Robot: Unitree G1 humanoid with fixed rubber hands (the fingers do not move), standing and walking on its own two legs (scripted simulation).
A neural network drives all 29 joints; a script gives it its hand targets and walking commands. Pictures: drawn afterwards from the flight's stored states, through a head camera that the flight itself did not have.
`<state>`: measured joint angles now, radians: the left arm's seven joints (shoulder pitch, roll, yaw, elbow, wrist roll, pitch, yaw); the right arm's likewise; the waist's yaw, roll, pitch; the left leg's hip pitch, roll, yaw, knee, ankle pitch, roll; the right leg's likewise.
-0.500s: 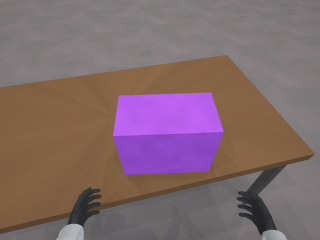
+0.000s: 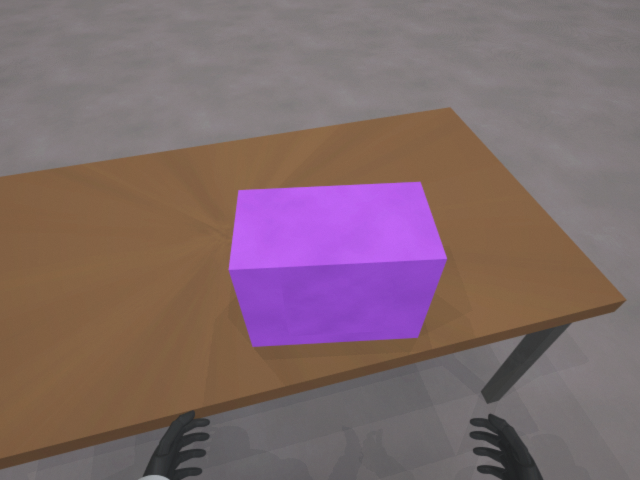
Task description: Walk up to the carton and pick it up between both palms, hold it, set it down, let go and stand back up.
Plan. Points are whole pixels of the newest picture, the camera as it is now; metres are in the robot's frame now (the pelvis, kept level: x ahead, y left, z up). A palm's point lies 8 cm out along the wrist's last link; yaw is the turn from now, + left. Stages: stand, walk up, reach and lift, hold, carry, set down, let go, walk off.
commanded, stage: let go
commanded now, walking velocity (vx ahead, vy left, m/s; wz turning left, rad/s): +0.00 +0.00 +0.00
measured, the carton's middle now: (332, 267) +0.47 +0.02 -0.06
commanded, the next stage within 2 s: stand in 0.40 s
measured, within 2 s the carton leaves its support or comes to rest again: neither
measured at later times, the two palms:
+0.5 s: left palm (157, 476) +0.15 +0.24 -0.08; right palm out of the picture +0.13 -0.24 -0.10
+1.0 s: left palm out of the picture -0.01 +0.25 -0.14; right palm out of the picture +0.03 -0.24 -0.13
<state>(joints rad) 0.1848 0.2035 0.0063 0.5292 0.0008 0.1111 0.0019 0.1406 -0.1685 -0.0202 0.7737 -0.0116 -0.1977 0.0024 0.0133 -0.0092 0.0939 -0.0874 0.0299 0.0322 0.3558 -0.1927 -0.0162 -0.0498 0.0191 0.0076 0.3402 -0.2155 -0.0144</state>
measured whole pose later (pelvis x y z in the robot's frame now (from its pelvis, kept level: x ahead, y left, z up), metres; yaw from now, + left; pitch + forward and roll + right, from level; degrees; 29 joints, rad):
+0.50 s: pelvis +0.00 +0.00 +0.00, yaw +1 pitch -2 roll +0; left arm 0.19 0.22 0.02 0.58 0.05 0.03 -0.02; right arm 0.22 -0.21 -0.03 0.76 -0.03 -0.05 0.02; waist 0.01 -0.02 0.02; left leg -0.17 0.03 0.01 0.43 -0.22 -0.02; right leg -0.12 0.02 -0.02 0.41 -0.25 -0.02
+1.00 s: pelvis +0.00 +0.00 +0.00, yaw +5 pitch +0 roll -1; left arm 0.38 0.22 0.04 0.91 0.03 -0.01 0.02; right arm 0.37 -0.19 -0.06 0.96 -0.03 -0.01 0.00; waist 0.02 -0.02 -0.04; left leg -0.21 0.00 -0.05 0.43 -0.21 -0.01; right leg -0.13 -0.01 -0.08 0.38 -0.25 0.00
